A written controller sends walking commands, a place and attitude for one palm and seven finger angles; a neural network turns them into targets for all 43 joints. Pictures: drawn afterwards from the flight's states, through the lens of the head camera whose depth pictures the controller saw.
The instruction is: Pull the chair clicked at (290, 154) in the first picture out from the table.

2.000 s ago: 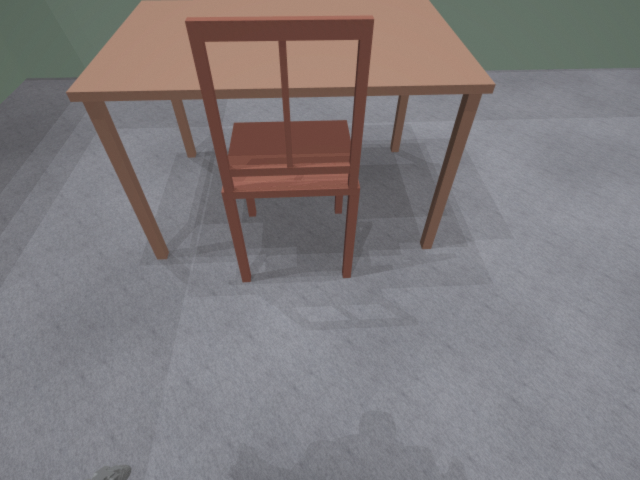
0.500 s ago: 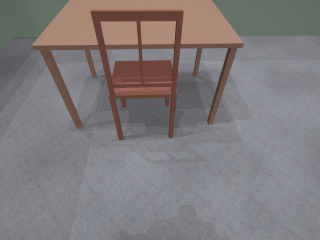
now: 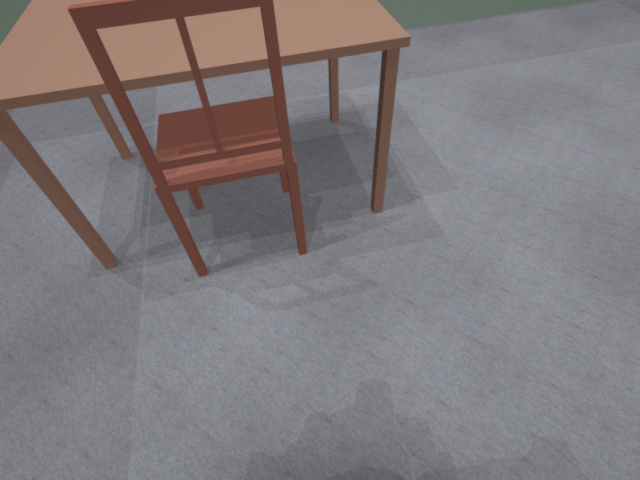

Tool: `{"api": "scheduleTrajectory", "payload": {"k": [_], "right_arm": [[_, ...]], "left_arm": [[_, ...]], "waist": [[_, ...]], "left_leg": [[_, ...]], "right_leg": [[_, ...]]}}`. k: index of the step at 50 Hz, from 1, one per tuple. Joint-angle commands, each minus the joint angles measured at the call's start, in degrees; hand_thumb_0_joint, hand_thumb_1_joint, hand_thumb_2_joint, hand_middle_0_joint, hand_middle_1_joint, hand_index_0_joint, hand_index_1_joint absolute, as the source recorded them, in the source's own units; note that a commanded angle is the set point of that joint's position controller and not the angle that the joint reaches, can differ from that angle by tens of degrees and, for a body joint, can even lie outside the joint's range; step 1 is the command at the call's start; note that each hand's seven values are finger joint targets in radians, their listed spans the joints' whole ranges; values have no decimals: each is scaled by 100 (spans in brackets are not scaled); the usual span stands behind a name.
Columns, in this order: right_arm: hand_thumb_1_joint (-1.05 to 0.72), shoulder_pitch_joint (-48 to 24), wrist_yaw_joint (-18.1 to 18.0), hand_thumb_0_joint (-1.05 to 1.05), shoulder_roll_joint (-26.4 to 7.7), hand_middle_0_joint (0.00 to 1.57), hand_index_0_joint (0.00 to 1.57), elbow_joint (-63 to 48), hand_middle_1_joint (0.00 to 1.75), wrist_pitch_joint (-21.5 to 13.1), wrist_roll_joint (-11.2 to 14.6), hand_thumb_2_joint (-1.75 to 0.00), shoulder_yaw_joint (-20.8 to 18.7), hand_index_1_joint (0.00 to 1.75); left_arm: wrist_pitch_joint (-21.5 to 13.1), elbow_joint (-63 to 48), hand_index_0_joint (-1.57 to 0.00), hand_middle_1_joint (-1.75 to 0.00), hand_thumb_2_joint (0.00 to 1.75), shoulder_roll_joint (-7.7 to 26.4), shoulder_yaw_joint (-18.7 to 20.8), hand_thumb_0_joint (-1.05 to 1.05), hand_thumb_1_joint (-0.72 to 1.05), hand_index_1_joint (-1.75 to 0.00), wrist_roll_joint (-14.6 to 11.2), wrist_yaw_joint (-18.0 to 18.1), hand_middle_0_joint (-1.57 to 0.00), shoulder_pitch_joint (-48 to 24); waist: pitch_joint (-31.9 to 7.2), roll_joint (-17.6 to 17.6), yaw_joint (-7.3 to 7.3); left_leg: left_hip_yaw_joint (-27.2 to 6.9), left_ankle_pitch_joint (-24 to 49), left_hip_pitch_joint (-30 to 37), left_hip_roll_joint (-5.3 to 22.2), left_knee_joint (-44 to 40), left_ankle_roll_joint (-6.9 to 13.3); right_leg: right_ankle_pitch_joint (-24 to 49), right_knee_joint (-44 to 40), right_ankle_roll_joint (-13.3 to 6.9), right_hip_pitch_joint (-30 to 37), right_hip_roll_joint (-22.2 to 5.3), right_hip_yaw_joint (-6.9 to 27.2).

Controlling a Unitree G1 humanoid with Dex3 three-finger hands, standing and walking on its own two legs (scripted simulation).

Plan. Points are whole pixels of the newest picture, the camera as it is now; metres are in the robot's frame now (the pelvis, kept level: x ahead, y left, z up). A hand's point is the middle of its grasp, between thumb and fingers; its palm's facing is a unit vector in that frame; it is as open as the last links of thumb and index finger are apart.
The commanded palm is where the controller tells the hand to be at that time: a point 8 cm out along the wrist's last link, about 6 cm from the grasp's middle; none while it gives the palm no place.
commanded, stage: walk to a spot facing it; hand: left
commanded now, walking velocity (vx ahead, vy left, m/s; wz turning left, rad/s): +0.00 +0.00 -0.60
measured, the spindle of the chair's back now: (202, 92) +0.95 +0.39 -0.02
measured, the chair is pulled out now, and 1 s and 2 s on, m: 0.00 0.00 0.00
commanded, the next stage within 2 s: turn to face it in 1.44 s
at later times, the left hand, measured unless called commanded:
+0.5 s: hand out of the picture +0.05 +0.20 -0.13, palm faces -0.10 -0.97 -0.24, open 7.4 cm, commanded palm none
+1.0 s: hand (270, 369) +0.30 +0.12 -0.15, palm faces -0.53 -0.83 -0.15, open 7.4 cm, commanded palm none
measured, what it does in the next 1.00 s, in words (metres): walks ahead, turning right: left foot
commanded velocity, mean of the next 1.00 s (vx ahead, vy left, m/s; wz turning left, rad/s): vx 0.28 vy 0.00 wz -0.60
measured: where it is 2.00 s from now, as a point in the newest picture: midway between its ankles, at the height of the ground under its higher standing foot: (437, 423)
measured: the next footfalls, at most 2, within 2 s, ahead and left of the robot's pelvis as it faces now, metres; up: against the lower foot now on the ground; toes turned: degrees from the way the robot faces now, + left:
left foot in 0.62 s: +0.10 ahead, +0.13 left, +0.00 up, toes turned -18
right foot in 1.16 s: +0.25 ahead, -0.21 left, +0.00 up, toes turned -45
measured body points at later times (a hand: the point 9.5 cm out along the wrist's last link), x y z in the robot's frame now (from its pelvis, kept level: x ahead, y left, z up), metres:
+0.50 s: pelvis +0.01 +0.00 +0.03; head +0.01 -0.01 +0.48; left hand +0.05 +0.25 -0.11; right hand +0.07 -0.27 -0.10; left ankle +0.03 +0.16 -0.67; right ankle +0.03 -0.07 -0.72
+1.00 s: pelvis +0.13 +0.00 +0.02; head +0.16 +0.01 +0.47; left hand +0.33 +0.17 -0.14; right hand -0.06 -0.14 -0.11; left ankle +0.06 +0.14 -0.72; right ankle +0.16 -0.18 -0.63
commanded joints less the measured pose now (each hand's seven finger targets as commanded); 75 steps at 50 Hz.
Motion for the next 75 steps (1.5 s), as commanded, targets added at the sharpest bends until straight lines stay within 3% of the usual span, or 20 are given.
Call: {"api": "scheduleTrajectory", "payload": {"k": [1,5,19,25,28,30,31,32,34,38,43,50,55,56,57,58,59,62,66,75], "right_arm": [[-90,-385,-72,0,-641,20,20,-798,30,-27,7,-90,-223,30],[-90,-179,-23,0,-605,20,20,-528,30,-61,-6,-90,-260,30],[-90,-484,52,0,-534,20,20,-851,30,-229,-99,-90,-238,30],[-90,-320,66,0,-386,20,20,-979,30,-329,-9,-90,-213,30],[-90,403,2,0,-406,20,20,-798,30,-416,36,-90,-236,30],[-90,1294,-134,0,-952,20,20,-525,30,-469,54,-90,-360,30],[-90,1459,-147,0,-1407,20,20,-604,30,-478,-9,-90,-447,30],[-90,1168,-138,0,-1312,20,20,-733,30,-477,-6,-90,-371,30],[-90,677,-90,0,-741,20,20,-756,30,-538,-52,-90,-195,30],[-90,985,-134,0,-414,20,20,-538,30,-696,9,-90,-32,30],[-90,1799,-193,0,-262,20,20,-120,30,-778,20,-90,49,30],[-90,2455,-197,0,-270,20,20,286,30,-741,-79,-90,36,30],[-90,2262,-169,0,-656,20,20,346,30,-688,-60,-90,-115,30],[-90,2057,-158,0,-698,20,20,269,30,-677,-30,-90,-114,30],[-90,2099,-78,0,-497,20,20,218,30,-666,66,-90,-68,30],[-90,2255,-80,0,-80,20,20,35,30,-696,144,-90,-35,30],[-90,1659,-98,0,-200,20,20,-134,30,-698,145,-90,-69,30],[-90,1143,-61,0,-115,20,20,-119,30,-601,7,-90,-94,30],[-90,1639,-34,0,233,20,20,136,30,-341,-73,-90,-86,30],[-90,-161,132,0,180,20,20,-415,30,-442,-70,-90,-83,30]], "left_arm": [[-193,-362,-20,-30,90,1563,433,0,90,-30,-38,221,-20,914],[-257,-597,-20,-30,90,1043,383,0,90,-30,-91,214,-20,111],[-475,-370,-20,-30,90,877,424,0,90,-30,-23,125,-20,976],[-432,-490,-20,-30,90,1050,452,0,90,-30,18,120,-20,695],[-378,-646,-20,-30,90,1067,489,0,90,-30,-22,106,-20,272],[-391,-751,-20,-30,90,670,416,0,90,-30,-52,46,-20,164],[-423,-909,-20,-30,90,396,394,0,90,-30,-105,-11,-20,23],[-477,-1020,-20,-30,90,598,448,0,90,-30,-19,-28,-20,-250],[-424,-724,-20,-30,90,634,531,0,90,-30,110,-147,-20,44],[-265,-510,-20,-30,90,302,423,0,90,-30,92,-230,-20,194],[-212,-581,-20,-30,90,143,306,0,90,-30,61,-228,-20,-327],[-277,-829,-20,-30,90,-14,138,0,90,-30,3,-295,-20,-1592],[-422,-487,-20,-30,90,239,218,0,90,-30,3,-192,-20,-565],[-484,-242,-20,-30,90,400,302,0,90,-30,31,-159,-20,264],[-541,-25,-20,-30,90,887,430,0,90,-30,44,-97,-20,979],[-569,32,-20,-30,90,1402,546,0,90,-30,-44,-8,-20,1466],[-491,-4,-20,-30,90,1590,595,0,90,-30,-166,46,-20,1357],[-542,-159,-20,-30,90,870,384,0,90,-30,-127,134,-20,311],[-700,-81,-20,-30,90,545,279,0,90,-30,-20,166,-20,-52],[-778,301,-20,-30,90,405,217,0,90,-30,-30,178,-20,927]], "waist": [[-551,-1888,338],[-505,-589,-82],[-666,-809,196],[-546,-959,125],[-653,-985,-221],[-970,324,-645],[-712,1706,-736],[-71,1039,-571],[67,401,-126],[166,545,2],[203,605,-167],[471,661,-566],[-549,698,-26],[-985,659,410],[-1605,-57,717],[-2439,-1109,677],[-2355,-653,704],[-676,-6,90],[-374,-186,-476],[-182,-623,42]], "left_leg": [[-1055,-1311,-1780,-386,2597,40],[-1193,76,-1710,-157,2795,-6],[-1187,86,-2136,-304,1679,-112],[-1038,-272,-810,-661,272,48],[-1001,201,899,-843,-1053,198],[-1945,-619,2956,266,-2121,425],[-3898,-2277,2713,1794,-2977,822],[-4210,-2446,1638,2231,-3275,1167],[-3015,-1630,749,1411,-3227,892],[-1420,281,647,799,-2988,479],[-787,2730,1457,921,-2551,486],[-143,3648,2012,1133,-2384,852],[475,6601,1990,1233,-465,694],[597,6058,1420,1103,655,511],[626,3791,-211,915,2269,304],[298,-1198,-1918,-119,4443,-8],[-629,-1213,-2305,-71,5006,179],[-908,-10,-2144,490,4308,126],[-768,253,-1413,476,3172,30],[-548,785,-2073,169,1040,-39]], "right_leg": [[1673,-2874,-538,658,-2077,3401],[1302,-2605,-536,631,-1315,2372],[-1168,-3264,-884,1309,-1020,3150],[-1065,-3256,-986,302,-879,3229],[-974,-2900,-701,-679,-452,2906],[-1171,-1345,-235,-2245,306,1928],[-1267,373,-3,-3082,595,970],[-770,1171,126,-3066,2,654],[227,2079,206,-2587,-175,474],[1232,2944,280,-2698,-346,292],[1409,2979,315,-3362,-518,-28],[1250,869,111,-2893,-529,-683],[617,-511,-388,-256,118,-1139],[971,-932,-472,1075,193,-1125],[1217,-988,-836,3036,-667,-135],[1700,-1469,-1596,4213,-2467,3030],[1315,-2185,-1766,3849,-2627,3467],[1504,-2560,-1306,1332,-2072,1940],[1837,-2907,-1064,-108,-1507,899],[2888,-2673,-993,1255,-1321,998]]}}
